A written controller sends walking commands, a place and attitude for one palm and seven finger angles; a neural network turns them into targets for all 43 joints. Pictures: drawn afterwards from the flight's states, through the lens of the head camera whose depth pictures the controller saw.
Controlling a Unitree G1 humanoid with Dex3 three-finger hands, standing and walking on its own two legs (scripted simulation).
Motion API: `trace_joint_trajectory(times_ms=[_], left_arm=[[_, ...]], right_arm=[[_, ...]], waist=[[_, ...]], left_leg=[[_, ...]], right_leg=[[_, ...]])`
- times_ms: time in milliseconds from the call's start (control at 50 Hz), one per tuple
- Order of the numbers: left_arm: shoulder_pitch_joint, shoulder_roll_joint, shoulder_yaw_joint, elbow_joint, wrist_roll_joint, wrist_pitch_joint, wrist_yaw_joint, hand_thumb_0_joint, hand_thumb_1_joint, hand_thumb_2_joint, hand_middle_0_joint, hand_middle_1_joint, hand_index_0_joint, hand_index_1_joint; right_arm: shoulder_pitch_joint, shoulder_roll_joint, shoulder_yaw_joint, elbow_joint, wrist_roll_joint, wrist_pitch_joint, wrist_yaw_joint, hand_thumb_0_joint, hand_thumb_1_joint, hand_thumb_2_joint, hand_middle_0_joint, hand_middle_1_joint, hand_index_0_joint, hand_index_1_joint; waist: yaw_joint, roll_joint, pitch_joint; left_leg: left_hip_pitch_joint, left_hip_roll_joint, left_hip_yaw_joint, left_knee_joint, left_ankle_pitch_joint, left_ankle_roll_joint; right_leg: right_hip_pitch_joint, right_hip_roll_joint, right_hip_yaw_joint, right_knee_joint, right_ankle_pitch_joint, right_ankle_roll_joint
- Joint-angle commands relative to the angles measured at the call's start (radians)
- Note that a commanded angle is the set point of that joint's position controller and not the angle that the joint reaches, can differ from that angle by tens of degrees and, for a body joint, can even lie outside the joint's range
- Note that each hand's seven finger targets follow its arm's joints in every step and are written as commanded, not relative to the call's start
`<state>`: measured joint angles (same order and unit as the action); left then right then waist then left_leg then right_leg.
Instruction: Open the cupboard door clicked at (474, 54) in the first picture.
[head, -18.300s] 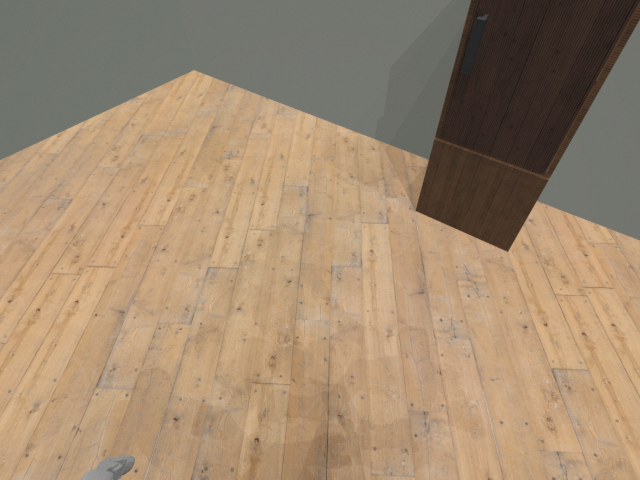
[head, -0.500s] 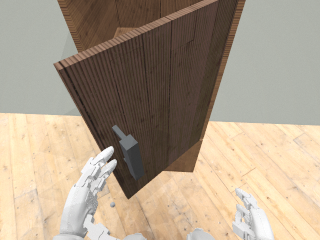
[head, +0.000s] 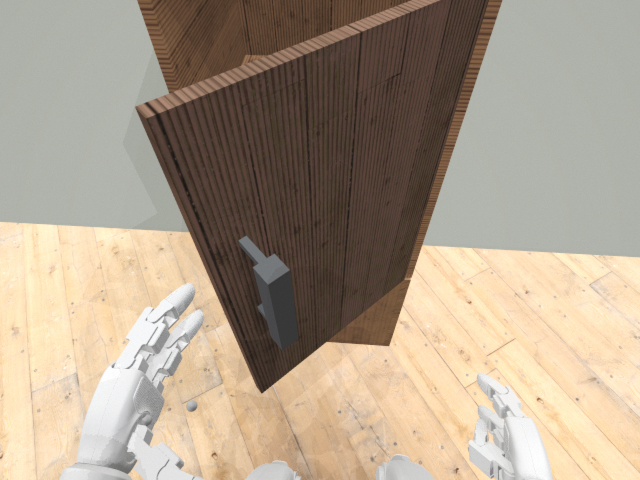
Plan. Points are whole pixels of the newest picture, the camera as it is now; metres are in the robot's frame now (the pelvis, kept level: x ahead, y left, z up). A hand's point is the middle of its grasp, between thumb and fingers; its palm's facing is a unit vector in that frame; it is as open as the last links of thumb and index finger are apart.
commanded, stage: draw the hand back to the body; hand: left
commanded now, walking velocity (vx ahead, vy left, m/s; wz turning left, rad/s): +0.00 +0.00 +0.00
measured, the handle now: (267, 294) +0.31 +0.09 +0.08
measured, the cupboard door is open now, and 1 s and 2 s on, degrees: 44 44 44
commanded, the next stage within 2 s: step back with the hand held close in 1.44 s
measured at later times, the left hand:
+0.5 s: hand (90, 368) +0.19 +0.21 +0.15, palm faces +0.17 -0.93 -0.32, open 15.4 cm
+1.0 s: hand out of the picture +0.22 +0.26 +0.23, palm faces +0.40 -0.81 -0.42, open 9.8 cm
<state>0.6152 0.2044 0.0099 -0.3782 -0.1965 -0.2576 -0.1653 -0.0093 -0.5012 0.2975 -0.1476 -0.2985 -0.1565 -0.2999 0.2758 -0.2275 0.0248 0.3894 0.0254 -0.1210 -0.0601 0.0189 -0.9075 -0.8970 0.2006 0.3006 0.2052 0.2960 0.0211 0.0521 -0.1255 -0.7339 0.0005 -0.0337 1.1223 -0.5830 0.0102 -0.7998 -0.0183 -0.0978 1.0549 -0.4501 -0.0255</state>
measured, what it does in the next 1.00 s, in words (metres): rises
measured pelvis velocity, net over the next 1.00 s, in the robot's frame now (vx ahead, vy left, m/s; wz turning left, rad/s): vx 0.03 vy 0.01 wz -0.02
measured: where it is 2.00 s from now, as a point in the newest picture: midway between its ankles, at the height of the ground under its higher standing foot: outside the picture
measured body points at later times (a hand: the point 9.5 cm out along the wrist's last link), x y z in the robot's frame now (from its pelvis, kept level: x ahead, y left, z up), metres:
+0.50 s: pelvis +0.02 +0.02 +0.04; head +0.01 +0.01 +0.49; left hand +0.18 +0.26 +0.17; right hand +0.21 -0.20 -0.02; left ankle -0.01 +0.11 -0.66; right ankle +0.04 -0.11 -0.66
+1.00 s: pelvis +0.03 +0.01 +0.08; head +0.01 +0.00 +0.52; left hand +0.19 +0.30 +0.25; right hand +0.22 -0.20 +0.00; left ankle -0.01 +0.11 -0.66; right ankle +0.04 -0.11 -0.66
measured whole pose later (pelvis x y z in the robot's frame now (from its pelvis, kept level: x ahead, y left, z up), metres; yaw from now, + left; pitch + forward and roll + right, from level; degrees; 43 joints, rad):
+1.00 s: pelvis +0.03 +0.01 +0.08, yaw -1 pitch -3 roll -1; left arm 0.52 0.35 0.29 -0.46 -0.04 -0.06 0.12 0.01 0.49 0.72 -0.19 -0.30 -0.20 -0.30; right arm 0.22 -0.23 0.04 0.61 -0.01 -0.15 -0.09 0.02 -0.91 -0.90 0.20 0.30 0.21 0.30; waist 0.07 0.06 0.00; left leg -0.09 -0.01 0.01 0.49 -0.35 0.03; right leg -0.17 -0.01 -0.05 0.47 -0.24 0.00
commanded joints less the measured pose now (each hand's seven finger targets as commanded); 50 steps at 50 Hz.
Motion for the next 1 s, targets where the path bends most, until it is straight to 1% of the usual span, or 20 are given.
trace_joint_trajectory(times_ms=[0,100,240,280,340,360,380,400,420,440,480,540,560,580,640,780,860,900,960,980], left_arm=[[0.026,0.082,0.099,-0.254,-0.02,-0.032,0.036,0.0,-0.5,0.3,-0.15,-0.3,-0.15,-0.3],[0.03,0.086,0.115,-0.23,-0.047,0.009,0.005,0.0,-0.5,0.3,-0.15,-0.3,-0.15,-0.3],[0.012,0.131,0.159,-0.321,-0.059,0.028,-0.013,0.0,-0.5,0.3,-0.15,-0.3,-0.15,-0.3],[0.014,0.149,0.188,-0.319,-0.065,0.035,-0.01,0.0,-0.43,0.33,-0.153,-0.3,-0.153,-0.3],[0.003,0.15,0.209,-0.316,-0.075,0.052,-0.02,0.0,-0.325,0.375,-0.156,-0.3,-0.156,-0.3],[-0.006,0.318,0.258,-0.37,0.089,0.091,0.122,0.0,-0.29,0.39,-0.158,-0.3,-0.158,-0.3],[0.019,0.256,0.241,-0.359,0.108,0.122,0.188,0.0,-0.255,0.405,-0.159,-0.3,-0.159,-0.3],[0.042,0.19,0.192,-0.353,0.114,0.142,0.21,0.0,-0.22,0.42,-0.16,-0.3,-0.16,-0.3],[0.039,0.17,0.176,-0.341,0.128,0.155,0.229,0.0,-0.185,0.435,-0.161,-0.3,-0.161,-0.3],[0.021,0.172,0.168,-0.36,0.14,0.16,0.244,0.0,-0.15,0.45,-0.162,-0.3,-0.162,-0.3],[0.006,0.19,0.18,-0.356,0.155,0.165,0.267,0.0,-0.08,0.48,-0.165,-0.3,-0.165,-0.3],[0.005,0.217,0.213,-0.356,0.169,0.164,0.29,0.0,0.025,0.525,-0.169,-0.3,-0.169,-0.3],[-0.001,0.224,0.225,-0.346,0.17,0.164,0.294,0.0,0.06,0.54,-0.17,-0.3,-0.17,-0.3],[-0.024,0.242,0.244,-0.327,0.172,0.164,0.301,0.0,0.095,0.555,-0.171,-0.3,-0.171,-0.3],[-0.075,0.251,0.271,-0.321,0.174,0.157,0.31,0.0,0.2,0.6,-0.175,-0.3,-0.175,-0.3],[-0.117,0.272,0.327,-0.311,0.17,0.142,0.31,0.0,0.445,0.705,-0.184,-0.3,-0.184,-0.3],[-0.136,0.292,0.378,-0.289,0.162,0.134,0.307,0.0,0.585,0.765,-0.189,-0.3,-0.189,-0.3],[-0.147,0.301,0.399,-0.276,0.16,0.132,0.305,0.0,0.655,0.795,-0.191,-0.3,-0.191,-0.3],[-0.186,0.323,0.437,-0.284,0.157,0.123,0.303,0.0,0.76,0.84,-0.195,-0.3,-0.195,-0.3],[-0.204,0.332,0.448,-0.279,0.157,0.121,0.304,0.0,0.795,0.855,-0.196,-0.3,-0.196,-0.3]], right_arm=[[-0.07,-0.095,-0.044,-0.187,0.012,-0.063,-0.01,0.0,-0.9,-0.9,0.2,0.3,0.2,0.3],[-0.075,-0.106,-0.034,-0.169,0.018,-0.077,-0.015,0.0,-0.9,-0.9,0.2,0.3,0.2,0.3],[-0.066,-0.108,-0.026,-0.148,0.02,-0.12,-0.014,0.0,-0.9,-0.9,0.2,0.3,0.2,0.3],[-0.068,-0.107,-0.026,-0.131,0.02,-0.127,-0.013,0.0,-0.9,-0.9,0.2,0.3,0.2,0.3],[-0.074,-0.107,-0.023,-0.118,0.024,-0.132,-0.011,0.0,-0.9,-0.9,0.2,0.3,0.2,0.3],[-0.063,-0.102,-0.031,-0.118,0.003,-0.112,-0.038,0.0,-0.9,-0.9,0.2,0.3,0.2,0.3],[-0.064,-0.084,-0.025,-0.109,-0.003,-0.108,-0.047,0.0,-0.9,-0.9,0.2,0.3,0.2,0.3],[-0.068,-0.085,-0.02,-0.112,-0.006,-0.105,-0.048,0.0,-0.9,-0.9,0.2,0.3,0.2,0.3],[-0.062,-0.084,-0.017,-0.1,-0.004,-0.096,-0.045,0.0,-0.9,-0.9,0.2,0.3,0.2,0.3],[-0.061,-0.088,-0.014,-0.096,-0.004,-0.092,-0.043,0.0,-0.9,-0.9,0.2,0.3,0.2,0.3],[-0.072,-0.094,-0.015,-0.081,-0.009,-0.091,-0.042,0.0,-0.9,-0.9,0.2,0.3,0.2,0.3],[-0.081,-0.094,-0.016,-0.066,-0.014,-0.092,-0.046,0.0,-0.9,-0.9,0.2,0.3,0.2,0.3],[-0.09,-0.093,-0.016,-0.058,-0.015,-0.091,-0.047,0.0,-0.9,-0.9,0.2,0.3,0.2,0.3],[-0.101,-0.096,-0.014,-0.047,-0.016,-0.091,-0.05,0.0,-0.9,-0.9,0.2,0.3,0.2,0.3],[-0.115,-0.094,-0.009,-0.027,-0.017,-0.095,-0.053,0.0,-0.9,-0.9,0.2,0.3,0.2,0.3],[-0.15,-0.098,-0.012,0.022,-0.024,-0.108,-0.044,0.0,-0.9,-0.9,0.2,0.3,0.2,0.3],[-0.156,-0.099,-0.02,0.045,-0.028,-0.103,-0.036,0.0,-0.9,-0.9,0.2,0.3,0.2,0.3],[-0.166,-0.1,-0.023,0.055,-0.027,-0.096,-0.034,0.0,-0.9,-0.9,0.2,0.3,0.2,0.3],[-0.173,-0.099,-0.027,0.065,-0.03,-0.09,-0.029,0.0,-0.9,-0.9,0.2,0.3,0.2,0.3],[-0.179,-0.102,-0.027,0.071,-0.031,-0.087,-0.03,0.0,-0.9,-0.9,0.2,0.3,0.2,0.3]], waist=[[0.001,-0.046,-0.13],[-0.006,-0.067,-0.062],[0.013,0.011,-0.096],[0.017,0.015,-0.099],[0.016,0.023,-0.062],[0.055,0.017,-0.07],[0.035,-0.004,-0.02],[0.023,-0.016,0.012],[0.022,0.035,0.029],[0.02,0.051,0.032],[0.023,0.018,0.02],[0.028,-0.025,0.002],[0.029,-0.023,0.011],[0.032,-0.05,0.027],[0.033,-0.002,0.064],[0.048,0.032,0.053],[0.052,-0.008,0.06],[0.055,0.001,0.065],[0.056,0.027,0.059],[0.06,0.064,0.067]], left_leg=[[0.015,-0.021,-0.007,-0.243,0.242,0.004],[0.039,-0.014,-0.013,-0.283,0.218,0.004],[0.149,-0.007,-0.028,-0.34,0.318,-0.012],[0.166,-0.006,-0.026,-0.346,0.359,-0.015],[0.186,-0.003,-0.029,-0.367,0.371,-0.024],[0.178,0.017,-0.015,-0.429,0.355,-0.009],[0.181,0.011,-0.013,-0.446,0.317,-0.009],[0.183,0.012,-0.013,-0.454,0.306,-0.009],[0.203,0.017,-0.013,-0.462,0.321,-0.009],[0.231,0.022,-0.02,-0.473,0.365,-0.011],[0.274,0.026,-0.022,-0.495,0.415,-0.009],[0.336,0.029,-0.017,-0.532,0.449,-0.007],[0.35,0.029,-0.015,-0.549,0.438,-0.007],[0.35,0.028,-0.015,-0.564,0.426,-0.006],[0.386,0.025,-0.009,-0.607,0.415,-0.006],[0.486,0.032,-0.006,-0.676,0.57,-0.019],[0.521,0.035,0.007,-0.706,0.606,-0.018],[0.536,0.036,0.012,-0.717,0.635,-0.019],[0.565,0.035,0.021,-0.732,0.657,-0.02],[0.566,0.033,0.022,-0.734,0.677,-0.021]], right_leg=[[0.271,0.025,0.055,-0.216,0.103,-0.003],[0.281,0.026,0.049,-0.263,0.072,0.001],[0.335,0.032,0.016,-0.261,0.185,-0.004],[0.361,0.035,0.014,-0.268,0.226,-0.006],[0.363,0.037,0.004,-0.283,0.239,-0.004],[0.436,0.013,0.068,-0.327,0.212,-0.016],[0.425,0.012,0.065,-0.363,0.181,-0.016],[0.422,0.008,0.059,-0.369,0.174,-0.013],[0.428,0.005,0.056,-0.377,0.174,-0.013],[0.437,0.005,0.052,-0.384,0.199,-0.012],[0.476,0.005,0.049,-0.413,0.232,-0.01],[0.527,0.003,0.048,-0.443,0.264,-0.004],[0.539,0.002,0.049,-0.458,0.257,-0.004],[0.558,0.003,0.048,-0.475,0.257,-0.006],[0.585,0.001,0.053,-0.512,0.254,-0.007],[0.681,0.001,0.051,-0.571,0.351,-0.007],[0.72,0.004,0.055,-0.605,0.397,-0.005],[0.737,0.004,0.059,-0.617,0.421,-0.006],[0.753,0.004,0.064,-0.636,0.443,-0.006],[0.763,0.002,0.066,-0.643,0.454,-0.01]])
